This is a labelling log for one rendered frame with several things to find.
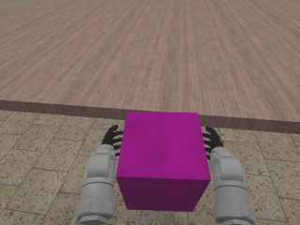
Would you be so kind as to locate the robot right hand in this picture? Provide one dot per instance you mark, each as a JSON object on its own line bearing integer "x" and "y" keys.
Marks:
{"x": 214, "y": 140}

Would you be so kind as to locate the right robot forearm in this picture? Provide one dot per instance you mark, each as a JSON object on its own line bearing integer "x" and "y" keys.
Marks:
{"x": 231, "y": 189}

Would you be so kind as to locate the carton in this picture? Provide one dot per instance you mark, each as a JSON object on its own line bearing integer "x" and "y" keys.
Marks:
{"x": 162, "y": 164}

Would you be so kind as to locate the left robot forearm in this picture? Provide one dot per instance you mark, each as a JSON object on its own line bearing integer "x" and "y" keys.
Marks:
{"x": 96, "y": 205}

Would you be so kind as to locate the robot left hand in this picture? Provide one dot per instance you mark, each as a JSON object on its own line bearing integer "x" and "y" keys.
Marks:
{"x": 108, "y": 138}

